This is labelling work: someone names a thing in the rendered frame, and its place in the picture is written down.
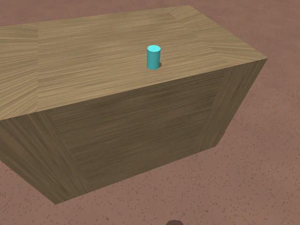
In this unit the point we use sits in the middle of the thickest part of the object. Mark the can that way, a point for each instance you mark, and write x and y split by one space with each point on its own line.
153 57

